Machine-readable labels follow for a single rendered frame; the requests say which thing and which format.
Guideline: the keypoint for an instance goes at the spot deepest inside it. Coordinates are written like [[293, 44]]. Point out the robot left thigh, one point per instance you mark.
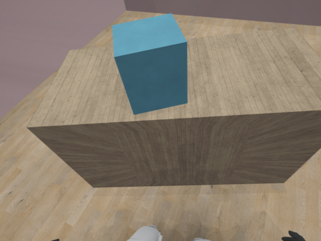
[[146, 233]]

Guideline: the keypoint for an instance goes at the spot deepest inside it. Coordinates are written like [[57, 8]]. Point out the carton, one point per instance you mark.
[[151, 57]]

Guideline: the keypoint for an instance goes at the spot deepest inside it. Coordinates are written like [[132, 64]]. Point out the pedestal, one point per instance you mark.
[[253, 115]]

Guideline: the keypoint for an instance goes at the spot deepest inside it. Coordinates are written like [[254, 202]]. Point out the robot right hand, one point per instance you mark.
[[294, 237]]

